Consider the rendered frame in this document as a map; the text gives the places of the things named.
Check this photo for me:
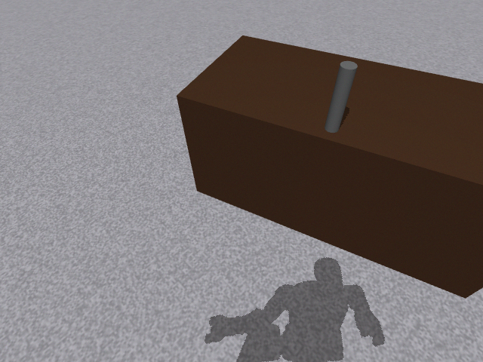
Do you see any can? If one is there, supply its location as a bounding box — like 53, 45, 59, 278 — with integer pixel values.
325, 61, 358, 133

